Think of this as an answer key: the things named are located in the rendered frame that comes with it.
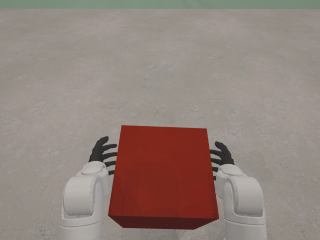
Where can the robot left hand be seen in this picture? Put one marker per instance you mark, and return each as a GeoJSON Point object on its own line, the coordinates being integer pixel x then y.
{"type": "Point", "coordinates": [97, 153]}

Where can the carton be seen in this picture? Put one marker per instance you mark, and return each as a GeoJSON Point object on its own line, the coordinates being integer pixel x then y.
{"type": "Point", "coordinates": [163, 179]}

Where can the robot right hand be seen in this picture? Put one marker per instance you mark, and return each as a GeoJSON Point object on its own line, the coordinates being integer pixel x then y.
{"type": "Point", "coordinates": [224, 154]}

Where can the robot left forearm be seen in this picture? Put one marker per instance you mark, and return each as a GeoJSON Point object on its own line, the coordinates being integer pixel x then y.
{"type": "Point", "coordinates": [82, 205]}

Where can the robot right forearm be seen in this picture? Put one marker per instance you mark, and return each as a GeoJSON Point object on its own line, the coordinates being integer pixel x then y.
{"type": "Point", "coordinates": [243, 204]}

